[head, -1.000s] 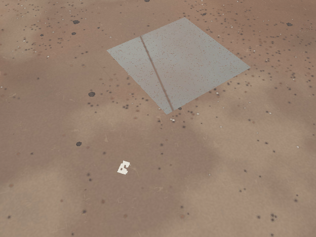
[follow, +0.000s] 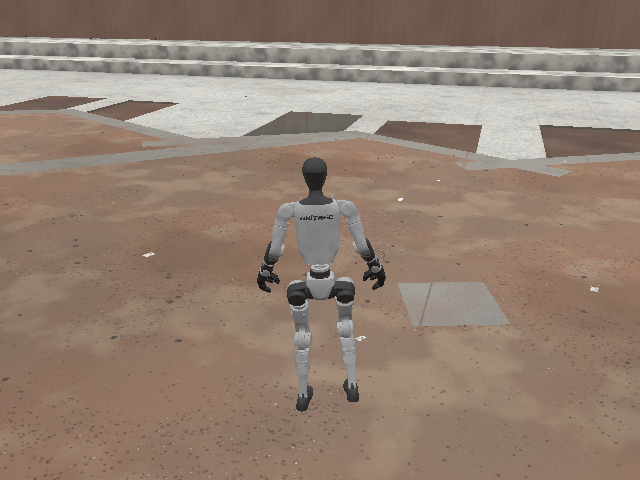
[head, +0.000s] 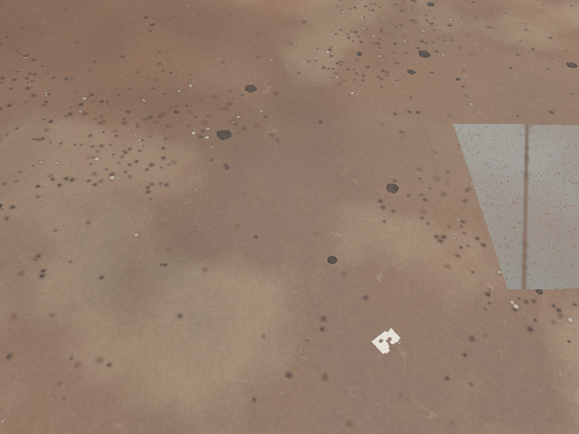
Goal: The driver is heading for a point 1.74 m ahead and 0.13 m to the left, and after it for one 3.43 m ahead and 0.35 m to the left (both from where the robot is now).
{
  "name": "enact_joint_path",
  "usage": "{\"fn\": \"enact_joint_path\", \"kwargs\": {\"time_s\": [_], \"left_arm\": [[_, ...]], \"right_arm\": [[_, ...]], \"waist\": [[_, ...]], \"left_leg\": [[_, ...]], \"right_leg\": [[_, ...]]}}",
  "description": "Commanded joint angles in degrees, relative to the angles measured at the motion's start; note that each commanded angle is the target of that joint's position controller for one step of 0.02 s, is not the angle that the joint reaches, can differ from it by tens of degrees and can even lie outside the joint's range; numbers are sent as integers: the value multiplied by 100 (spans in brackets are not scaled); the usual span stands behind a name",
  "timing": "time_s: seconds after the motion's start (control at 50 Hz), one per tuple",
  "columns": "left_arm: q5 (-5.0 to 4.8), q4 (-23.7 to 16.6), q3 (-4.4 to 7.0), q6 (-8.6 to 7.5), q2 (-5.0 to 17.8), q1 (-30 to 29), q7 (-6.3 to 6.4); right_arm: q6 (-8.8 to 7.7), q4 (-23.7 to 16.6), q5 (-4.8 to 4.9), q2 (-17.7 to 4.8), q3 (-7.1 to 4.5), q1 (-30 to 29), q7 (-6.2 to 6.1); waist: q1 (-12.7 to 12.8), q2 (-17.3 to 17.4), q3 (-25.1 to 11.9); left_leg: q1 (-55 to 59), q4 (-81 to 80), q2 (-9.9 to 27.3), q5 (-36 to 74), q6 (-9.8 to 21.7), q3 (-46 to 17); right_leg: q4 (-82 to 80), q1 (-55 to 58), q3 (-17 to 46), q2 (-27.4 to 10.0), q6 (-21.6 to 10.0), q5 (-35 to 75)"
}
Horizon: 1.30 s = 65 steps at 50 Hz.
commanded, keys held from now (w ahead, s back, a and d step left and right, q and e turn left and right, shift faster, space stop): q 0.32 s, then w+q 0.06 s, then w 0.62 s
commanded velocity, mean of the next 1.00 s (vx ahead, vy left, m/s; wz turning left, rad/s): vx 0.23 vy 0.00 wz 0.36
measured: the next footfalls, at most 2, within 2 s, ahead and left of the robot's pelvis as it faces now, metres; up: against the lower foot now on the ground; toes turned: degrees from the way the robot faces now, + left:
right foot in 0.18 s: +0.07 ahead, -0.14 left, +0.00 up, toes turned +12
left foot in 0.58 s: +0.02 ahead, +0.12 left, +0.00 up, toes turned +19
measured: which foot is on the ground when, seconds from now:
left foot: down 0.00-0.18, up 0.20-0.56, down 0.58-1.00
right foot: up 0.00-0.16, down 0.18-0.58, up 0.60-1.00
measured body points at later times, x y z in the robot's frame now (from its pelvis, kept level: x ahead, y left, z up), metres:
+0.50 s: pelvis +0.01 -0.02 +0.00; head +0.04 -0.01 +0.45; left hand +0.05 +0.29 -0.10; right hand +0.24 -0.24 -0.10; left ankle -0.03 +0.12 -0.71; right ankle +0.03 -0.15 -0.74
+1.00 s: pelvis +0.18 +0.07 -0.01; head +0.22 +0.10 +0.43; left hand +0.34 +0.36 -0.10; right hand +0.26 -0.21 -0.13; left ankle -0.02 +0.11 -0.74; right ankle +0.40 +0.02 -0.72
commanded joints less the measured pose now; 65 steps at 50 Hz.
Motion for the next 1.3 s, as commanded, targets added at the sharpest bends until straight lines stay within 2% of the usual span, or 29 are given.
{"fn": "enact_joint_path", "kwargs": {"time_s": [0.02,0.14,0.16,0.18,0.2,0.22,0.24,0.28,0.32,0.4,0.5,0.54,0.58,0.6,0.62,0.66,0.7,0.76,0.86,0.96,1.02,1.06,1.08,1.1,1.12,1.14,1.16,1.22,1.3], "left_arm": [[-31,-449,93,-129,451,-206,-47],[-77,-380,143,-277,481,217,-182],[-40,-338,190,-285,615,361,-171],[55,-402,256,-249,977,411,-130],[226,-375,300,-196,1265,295,-147],[213,-508,226,-216,954,124,-137],[161,-577,130,-216,648,-129,-100],[22,-621,69,-190,489,-365,-49],[41,-581,52,-135,516,-217,0],[6,-431,147,-81,774,442,40],[-143,-323,182,-195,980,422,-184],[-235,-234,137,-225,919,338,-274],[-121,-165,-86,-303,327,345,-344],[93,-485,-252,-393,-156,124,-396],[-103,-639,-96,-469,377,-103,-354],[-249,-533,18,-519,735,-90,-377],[-104,-413,31,-554,674,-10,-386],[-67,-325,-38,-553,422,22,-431],[-111,-531,-204,-561,116,-779,-490],[-141,-729,-221,-633,205,-1251,-642],[-93,-628,-102,-621,484,-701,-599],[-94,-212,100,-554,917,1017,-457],[34,-105,240,-520,1515,1735,-420],[-87,9,131,-527,1122,1855,-465],[-140,-36,37,-508,866,1395,-437],[-120,-114,7,-484,757,1005,-408],[-70,-150,-21,-481,668,729,-397],[7,-255,-50,-527,522,428,-368],[-83,-158,18,-572,706,585,-276]], "right_arm": [[-37,-413,-4,-1080,-309,-135,-15],[48,-519,120,-1016,-300,-418,9],[54,-539,135,-893,-265,-370,-15],[44,-537,55,-586,-184,-63,-8],[-4,-664,104,-701,-238,20,-5],[-41,-547,6,-1163,-386,172,-12],[-15,-420,57,-1297,-467,223,2],[112,-277,52,-1030,-440,321,-24],[140,-384,104,-753,-357,159,19],[58,-709,85,-544,-214,-400,123],[-129,-599,41,-415,-100,-159,237],[-203,-336,49,-361,-97,371,257],[-244,-3,81,-587,-193,1384,194],[-268,-35,0,-1248,-300,1825,115],[-382,-98,-23,-1464,-360,1786,177],[-568,-115,-6,-787,-152,1314,223],[-595,-142,-30,-644,-76,1013,210],[-620,-99,-61,-613,-62,1048,149],[-616,180,-25,-729,-84,1337,81],[-582,494,64,-838,-131,1610,66],[-507,565,43,-1009,-184,1548,29],[-435,515,-38,-910,-111,1482,-21],[-516,349,-74,-236,81,2242,38],[-657,436,-70,-262,124,2107,78],[-764,223,121,-722,-12,1385,141],[-849,74,180,-750,16,917,162],[-892,27,90,-680,23,666,147],[-800,93,-62,-486,21,962,125],[-718,-153,-158,-314,94,326,69]], "waist": [[-73,989,-663],[189,1007,-768],[220,846,-829],[30,-188,-1039],[-132,-1543,-668],[-79,-1094,-640],[-153,-759,-547],[-142,-604,-351],[-11,-707,-291],[479,-922,-471],[337,-859,-259],[-14,-691,-206],[-477,-95,-599],[-507,1537,-876],[-617,1412,-599],[-412,1029,205],[-232,879,335],[-151,668,128],[-379,627,305],[-356,591,498],[30,820,-95],[888,737,-1331],[643,-659,-2424],[692,-1244,-2964],[700,-954,-1875],[586,-450,-1142],[393,-41,-608],[-78,-259,-410],[3,-261,-54]], "left_leg": [[661,-566,1366,1020,1007,-1696],[611,-85,1062,1432,703,-2246],[273,156,840,878,447,-2102],[-370,1193,326,-734,99,-1418],[-1507,2252,-518,-2550,-242,-294],[-1627,3535,-51,-2573,-497,-256],[-1608,3989,57,-2175,-585,-212],[-1807,4421,127,-1528,-794,-79],[-1841,4219,195,-1244,-907,225],[-1993,2978,532,-1125,-886,562],[-453,1208,440,-1224,-418,1036],[575,49,301,-357,-191,1222],[2351,-355,627,-321,10,573],[3211,-762,2129,-394,594,-1692],[2559,-1298,2740,-1332,1462,-2983],[2109,-1547,2229,-2047,1244,-2102],[1866,-1710,1871,-955,983,-1375],[1782,-1795,1639,710,907,-608],[1374,-1942,1420,1172,764,120],[1873,-1756,1780,1547,703,121],[2332,-805,1789,4024,518,225],[1361,1445,1395,4497,208,561],[-980,3961,572,1777,-226,711],[-1811,4926,-32,-1972,-303,48],[-2488,5308,350,-1826,-250,-56],[-2535,5056,621,-1371,-174,109],[-2418,4612,824,-1013,-169,231],[-1649,3884,1062,-587,-305,227],[-1645,2547,1034,265,-624,377]], "right_leg": [[-596,66,76,90,-16,-51],[-2570,1240,0,207,-272,645],[-3011,1831,142,-126,-409,1297],[-3119,2508,1099,-1257,-836,2001],[-3274,2366,2349,-2187,-1827,3012],[-3265,2118,2365,-2481,-2194,2975],[-3196,1963,1766,-2124,-1996,2721],[-3126,1978,965,-1594,-1660,2338],[-3167,2033,452,-1378,-1676,2566],[-3640,2670,612,-1591,-1767,190],[-3842,1789,292,-1600,-1725,-261],[-3517,1336,72,-1504,-1604,-255],[-2152,333,-514,-1051,-1110,-175],[28,-1117,-1148,-393,-540,-1203],[1085,-1928,-540,-204,-497,-1585],[1407,-2317,-253,-656,-670,-498],[1083,-2137,-254,-779,-642,368],[648,-1871,-403,-710,-454,1240],[-1080,-1205,-610,-458,-330,2341],[-1947,-985,-554,-301,-661,2295],[-1985,-26,-800,58,-966,1651],[-1819,2662,-640,-105,-1394,1810],[-1852,5143,2078,-1727,-2418,840],[-3039,5495,4080,-2152,-2656,-7],[-3294,4783,3495,-1954,-2343,-501],[-3423,3840,2771,-1741,-2173,-268],[-3568,2929,2232,-1524,-2113,313],[-3973,1749,1611,-1124,-2171,1184],[-4210,1047,989,-892,-2154,1434]]}}
Keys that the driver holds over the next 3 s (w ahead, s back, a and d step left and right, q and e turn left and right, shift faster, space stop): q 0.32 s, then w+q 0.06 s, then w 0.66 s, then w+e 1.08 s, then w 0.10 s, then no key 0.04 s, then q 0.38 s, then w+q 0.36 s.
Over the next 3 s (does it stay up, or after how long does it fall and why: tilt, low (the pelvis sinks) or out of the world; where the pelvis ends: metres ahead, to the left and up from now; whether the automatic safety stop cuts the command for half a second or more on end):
stays up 1.09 0.06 0.00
